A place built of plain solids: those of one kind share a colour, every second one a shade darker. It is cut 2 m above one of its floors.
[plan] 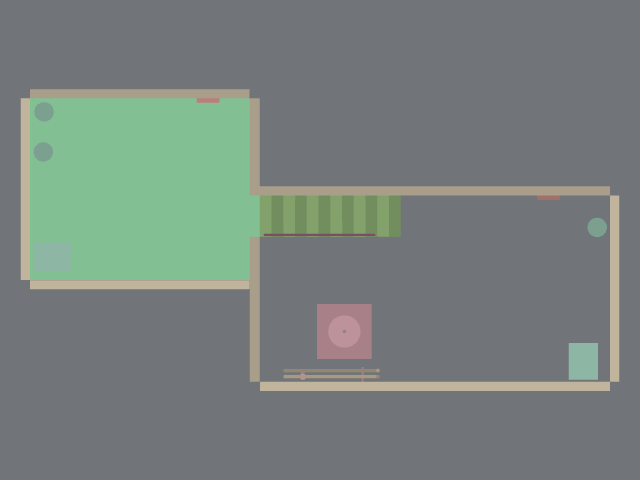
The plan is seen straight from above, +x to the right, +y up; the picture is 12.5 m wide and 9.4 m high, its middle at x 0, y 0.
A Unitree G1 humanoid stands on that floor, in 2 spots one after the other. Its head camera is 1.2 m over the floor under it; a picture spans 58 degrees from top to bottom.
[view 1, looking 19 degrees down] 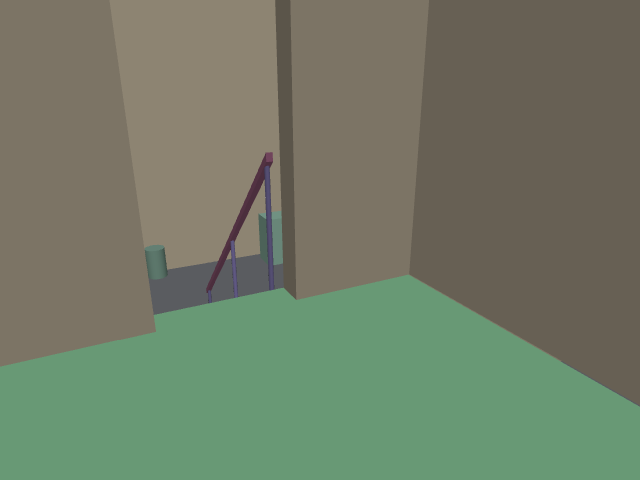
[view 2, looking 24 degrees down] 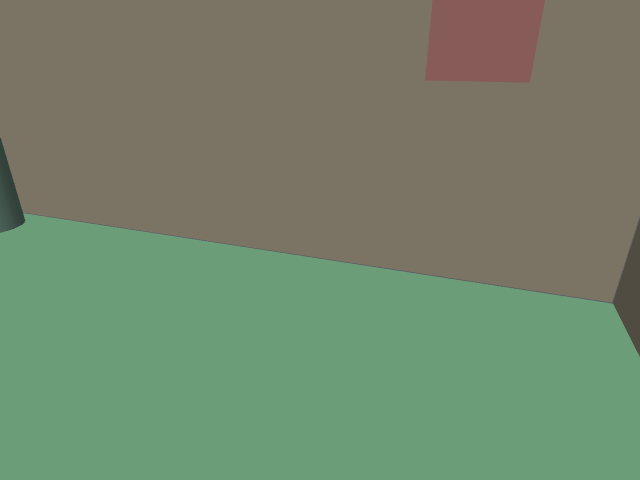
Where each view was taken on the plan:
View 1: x -3.55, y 1.01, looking -27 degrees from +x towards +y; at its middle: wall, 2.58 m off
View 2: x -2.18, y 0.50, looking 109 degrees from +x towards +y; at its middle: wall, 2.64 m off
